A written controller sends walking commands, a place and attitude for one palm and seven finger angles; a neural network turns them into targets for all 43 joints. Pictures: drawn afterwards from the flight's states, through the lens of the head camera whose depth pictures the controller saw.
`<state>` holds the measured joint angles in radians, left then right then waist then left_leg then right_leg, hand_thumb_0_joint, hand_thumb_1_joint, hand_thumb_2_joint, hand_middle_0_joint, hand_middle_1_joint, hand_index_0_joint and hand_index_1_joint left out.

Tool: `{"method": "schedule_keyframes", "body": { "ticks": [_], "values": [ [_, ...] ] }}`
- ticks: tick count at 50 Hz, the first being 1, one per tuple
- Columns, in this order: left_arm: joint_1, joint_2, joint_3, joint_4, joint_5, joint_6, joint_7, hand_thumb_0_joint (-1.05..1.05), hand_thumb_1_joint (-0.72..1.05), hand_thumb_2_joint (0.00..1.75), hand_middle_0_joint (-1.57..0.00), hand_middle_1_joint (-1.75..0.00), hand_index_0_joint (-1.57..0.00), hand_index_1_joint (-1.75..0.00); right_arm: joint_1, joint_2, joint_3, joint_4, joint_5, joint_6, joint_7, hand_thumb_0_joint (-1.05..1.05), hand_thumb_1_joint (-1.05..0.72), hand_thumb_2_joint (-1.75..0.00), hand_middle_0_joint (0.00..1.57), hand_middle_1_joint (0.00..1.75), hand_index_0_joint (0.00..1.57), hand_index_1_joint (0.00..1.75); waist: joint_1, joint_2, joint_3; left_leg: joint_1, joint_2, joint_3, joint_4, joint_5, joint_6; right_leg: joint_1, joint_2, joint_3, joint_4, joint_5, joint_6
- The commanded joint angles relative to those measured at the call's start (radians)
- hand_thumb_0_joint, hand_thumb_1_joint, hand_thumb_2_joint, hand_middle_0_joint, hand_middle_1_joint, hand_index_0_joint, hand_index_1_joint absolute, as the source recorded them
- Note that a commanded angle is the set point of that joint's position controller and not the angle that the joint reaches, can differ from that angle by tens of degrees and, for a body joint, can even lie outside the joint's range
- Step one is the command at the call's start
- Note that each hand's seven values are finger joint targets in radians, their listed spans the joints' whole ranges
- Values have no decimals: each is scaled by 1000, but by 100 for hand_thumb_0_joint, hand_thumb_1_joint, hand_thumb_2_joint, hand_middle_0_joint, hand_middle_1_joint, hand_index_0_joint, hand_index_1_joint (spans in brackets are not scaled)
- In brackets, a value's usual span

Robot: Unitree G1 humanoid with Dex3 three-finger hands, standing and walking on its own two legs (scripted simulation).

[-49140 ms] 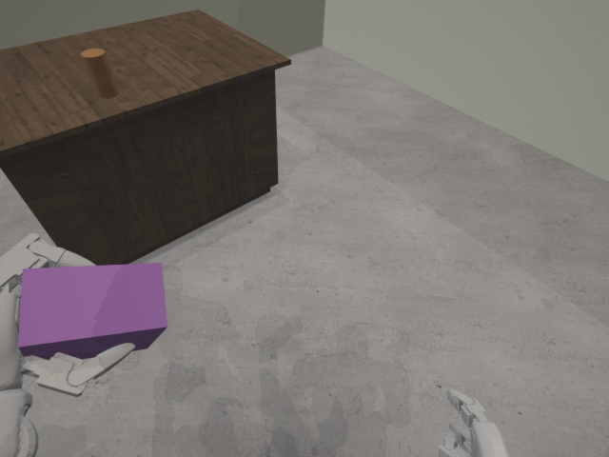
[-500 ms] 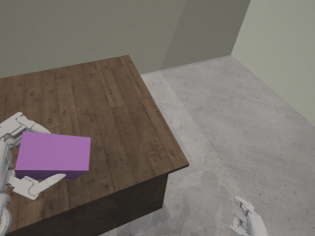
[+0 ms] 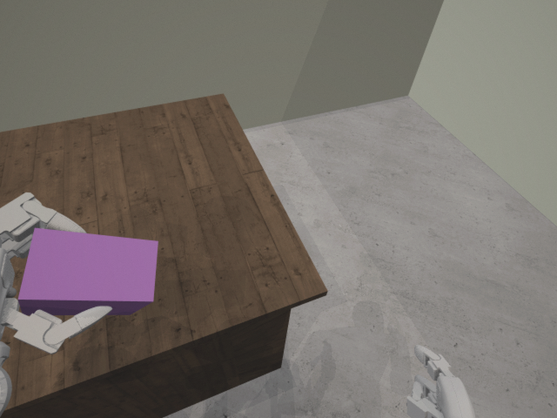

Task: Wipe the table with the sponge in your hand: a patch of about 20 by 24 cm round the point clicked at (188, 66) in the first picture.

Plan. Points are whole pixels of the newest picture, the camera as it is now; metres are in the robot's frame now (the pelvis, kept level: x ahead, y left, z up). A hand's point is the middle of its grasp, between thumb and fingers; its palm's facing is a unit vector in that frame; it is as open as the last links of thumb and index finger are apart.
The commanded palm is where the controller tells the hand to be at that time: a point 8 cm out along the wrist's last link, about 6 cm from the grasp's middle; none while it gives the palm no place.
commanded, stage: shuffle to correct the standing spot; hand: left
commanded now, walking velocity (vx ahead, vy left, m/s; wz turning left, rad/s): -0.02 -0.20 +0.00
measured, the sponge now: (107, 279) +0.23 +0.21 +0.14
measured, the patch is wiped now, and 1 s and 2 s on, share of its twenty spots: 0.00 0.00 0.00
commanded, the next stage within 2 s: none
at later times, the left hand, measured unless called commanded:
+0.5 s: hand (43, 279) +0.21 +0.25 +0.17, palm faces +0.31 -0.85 -0.43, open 10.3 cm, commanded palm +0.15 +0.29 +0.18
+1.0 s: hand (59, 278) +0.21 +0.24 +0.17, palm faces +0.32 -0.85 -0.43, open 10.3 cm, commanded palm +0.15 +0.28 +0.18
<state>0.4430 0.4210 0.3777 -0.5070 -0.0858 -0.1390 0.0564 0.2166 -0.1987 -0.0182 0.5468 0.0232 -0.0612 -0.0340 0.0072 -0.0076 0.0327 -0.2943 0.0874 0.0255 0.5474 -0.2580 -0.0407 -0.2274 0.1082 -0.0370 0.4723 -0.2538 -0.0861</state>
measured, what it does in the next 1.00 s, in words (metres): stands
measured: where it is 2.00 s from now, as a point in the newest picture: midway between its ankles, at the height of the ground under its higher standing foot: outside the picture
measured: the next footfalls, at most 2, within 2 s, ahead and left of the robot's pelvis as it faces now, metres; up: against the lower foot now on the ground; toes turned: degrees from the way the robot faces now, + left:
none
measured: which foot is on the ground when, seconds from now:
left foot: down 0.00-1.00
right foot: down 0.00-1.00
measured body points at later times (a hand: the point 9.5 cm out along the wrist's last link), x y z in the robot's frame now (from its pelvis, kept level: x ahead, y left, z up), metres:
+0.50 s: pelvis -0.01 +0.01 +0.00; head +0.01 +0.02 +0.45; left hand +0.19 +0.30 +0.19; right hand +0.16 -0.22 -0.08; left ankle +0.02 +0.15 -0.73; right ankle +0.00 -0.06 -0.73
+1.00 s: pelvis -0.01 +0.00 +0.00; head +0.01 +0.00 +0.45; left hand +0.19 +0.28 +0.19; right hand +0.16 -0.24 -0.08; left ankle +0.02 +0.15 -0.73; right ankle +0.00 -0.06 -0.73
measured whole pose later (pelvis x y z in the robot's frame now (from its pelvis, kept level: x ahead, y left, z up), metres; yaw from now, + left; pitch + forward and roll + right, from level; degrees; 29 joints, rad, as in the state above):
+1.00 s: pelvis -0.01 +0.00 +0.00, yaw +0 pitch +0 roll -1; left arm 0.45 0.42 0.37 -0.50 -0.08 -0.13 0.07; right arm 0.23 -0.21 -0.02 0.55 0.03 -0.06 -0.03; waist 0.00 0.01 0.02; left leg -0.30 0.09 0.02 0.54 -0.25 -0.04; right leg -0.23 0.11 -0.04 0.46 -0.24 -0.09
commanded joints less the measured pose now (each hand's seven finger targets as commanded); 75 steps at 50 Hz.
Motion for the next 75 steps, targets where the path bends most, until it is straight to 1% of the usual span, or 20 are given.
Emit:
{"method": "schedule_keyframes", "body": {
  "ticks": [1, 3, 7, 14, 19, 24, 27, 28, 32, 36, 44, 47, 48, 56, 59, 61, 65, 68, 73, 75],
  "values": [
    [-45, 177, 132, -196, -11, -64, 14, 0, 10, 130, -120, -160, -120, -160, -58, -129, -52, -160, -4, -52, -10, 0, -90, -90, 20, 30, 20, 30, 0, 60, -161, 117, 78, -65, -37, 171, 81, -5, -172, 128, -101, 240, 76],
    [-28, 181, 136, -188, -12, -60, 16, 0, 10, 130, -120, -160, -120, -160, -60, -127, -51, -156, 0, -51, -11, 0, -90, -90, 20, 30, 20, 30, -4, 48, -156, 125, 66, -59, -34, 155, 79, -22, -180, 134, -108, 247, 66],
    [-60, 169, 121, -181, -13, -60, 12, 0, 10, 130, -120, -160, -120, -160, -60, -128, -50, -160, -2, -53, -13, 0, -90, -90, 20, 30, 20, 30, -7, 29, -123, 103, 57, -62, -44, 27, 79, -62, -182, 151, -134, 147, 62],
    [-107, 159, 99, -210, -2, -66, 21, 0, 10, 130, -120, -160, -120, -160, -70, -126, -41, -158, -2, -62, -16, 0, -90, -90, 20, 30, 20, 30, -7, 104, -112, 90, 92, -111, -134, -15, 91, -53, -146, 115, -113, 72, 64],
    [-99, 162, 101, -221, 6, -71, 23, 0, 10, 130, -120, -160, -120, -160, -61, -127, -43, -159, -3, -69, -11, 0, -90, -90, 20, 30, 20, 30, -4, 144, -138, 101, 108, -127, -151, 35, 94, -19, -136, 91, -92, 99, 60],
    [-42, 168, 116, -196, 2, -65, 18, 0, 10, 130, -120, -160, -120, -160, -50, -128, -46, -162, -3, -66, -8, 0, -90, -90, 20, 30, 20, 30, -2, 108, -160, 119, 112, -117, -118, 150, 88, -2, -140, 84, -95, 158, 57],
    [-35, 160, 116, -176, -4, -58, 13, 0, 10, 130, -120, -160, -120, -160, -46, -128, -50, -162, 2, -62, -7, 0, -90, -90, 20, 30, 20, 30, -4, 58, -153, 111, 87, -96, -81, 109, 77, -14, -154, 113, -115, 167, 43],
    [-36, 166, 117, -182, -5, -58, 15, 0, 10, 130, -120, -160, -120, -160, -50, -128, -48, -159, 5, -61, -8, 0, -90, -90, 20, 30, 20, 30, -8, 71, -151, 119, 81, -90, -87, 100, 76, -29, -156, 113, -115, 168, 37],
    [-56, 160, 110, -183, -8, -52, 17, 0, 10, 130, -120, -160, -120, -160, -49, -126, -49, -160, 3, -57, -11, 0, -90, -90, 20, 30, 20, 30, -10, 36, -144, 115, 56, -71, -52, 44, 73, -49, -176, 148, -131, 153, 28],
    [-81, 159, 103, -194, -6, -49, 25, 0, 10, 130, -120, -160, -120, -160, -58, -124, -47, -157, 4, -57, -15, 0, -90, -90, 20, 30, 20, 30, -12, 46, -136, 124, 62, -80, -65, 36, 79, -66, -173, 151, -130, 135, 34],
    [-68, 171, 116, -205, -4, -50, 29, 0, 10, 130, -120, -160, -120, -160, -59, -125, -49, -152, 2, -55, -14, 0, -90, -90, 20, 30, 20, 30, -8, 90, -163, 134, 86, -86, -58, 207, 81, -9, -165, 124, -99, 240, 48],
    [-43, 168, 120, -180, -8, -46, 26, 0, 10, 130, -120, -160, -120, -160, -55, -127, -52, -155, 3, -48, -10, 0, -90, -90, 20, 30, 20, 30, -8, 59, -149, 111, 73, -70, -33, 153, 76, -12, -176, 141, -121, 232, 52],
    [-37, 166, 116, -177, -10, -43, 25, 0, 10, 130, -120, -160, -120, -160, -54, -125, -51, -154, 7, -47, -9, 0, -90, -90, 20, 30, 20, 30, -12, 50, -148, 108, 61, -71, -36, 132, 73, -19, -181, 141, -118, 222, 39],
    [-54, 165, 112, -193, -13, -44, 29, 0, 10, 130, -120, -160, -120, -160, -62, -125, -43, -158, 6, -45, -12, 0, -90, -90, 20, 30, 20, 30, -15, 41, -120, 99, 54, -76, -51, 24, 78, -63, -183, 156, -142, 134, 43],
    [-69, 171, 111, -213, -10, -47, 31, 0, 10, 130, -120, -160, -120, -160, -68, -125, -42, -154, 3, -49, -16, 0, -90, -90, 20, 30, 20, 30, -12, 80, -129, 119, 73, -91, -79, 59, 85, -59, -169, 142, -124, 147, 50],
    [-77, 168, 110, -195, -5, -43, 32, 0, 10, 130, -120, -160, -120, -160, -66, -124, -41, -153, 1, -48, -15, 0, -90, -90, 20, 30, 20, 30, -10, 73, -119, 94, 80, -94, -86, 41, 86, -41, -162, 135, -129, 131, 64],
    [-81, 158, 102, -184, -3, -41, 33, 0, 10, 130, -120, -160, -120, -160, -61, -124, -43, -150, 3, -51, -14, 0, -90, -90, 20, 30, 20, 30, -10, 70, -127, 100, 75, -93, -85, 24, 85, -39, -162, 135, -132, 119, 55],
    [-72, 172, 110, -201, -4, -40, 33, 0, 10, 130, -120, -160, -120, -160, -64, -124, -42, -151, 3, -49, -11, 0, -90, -90, 20, 30, 20, 30, -11, 87, -149, 112, 74, -96, -84, 92, 82, -18, -167, 126, -117, 166, 47],
    [-40, 178, 118, -202, -7, -37, 30, 0, 10, 130, -120, -160, -120, -160, -63, -123, -43, -154, 5, -45, -9, 0, -90, -90, 20, 30, 20, 30, -10, 62, -165, 122, 80, -92, -57, 194, 80, 3, -170, 119, -106, 235, 47],
    [-42, 166, 110, -199, -10, -38, 29, 0, 10, 130, -120, -160, -120, -160, -61, -124, -43, -156, 3, -44, -9, 0, -90, -90, 20, 30, 20, 30, -11, 64, -152, 104, 76, -90, -51, 154, 77, -5, -172, 123, -114, 209, 44]
  ]
}}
